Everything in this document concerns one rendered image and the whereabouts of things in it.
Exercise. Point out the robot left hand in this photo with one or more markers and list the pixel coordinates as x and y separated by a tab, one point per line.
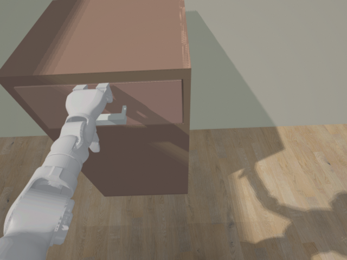
91	102

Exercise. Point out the cabinet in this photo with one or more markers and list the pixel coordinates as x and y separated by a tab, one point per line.
96	41

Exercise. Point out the robot left forearm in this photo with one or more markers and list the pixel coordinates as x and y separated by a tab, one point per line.
61	168

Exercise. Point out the handle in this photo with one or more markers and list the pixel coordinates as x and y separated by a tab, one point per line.
112	119

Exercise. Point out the drawer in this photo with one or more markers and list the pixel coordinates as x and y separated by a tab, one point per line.
147	102

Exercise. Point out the left robot upper arm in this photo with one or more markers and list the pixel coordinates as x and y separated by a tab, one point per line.
41	219

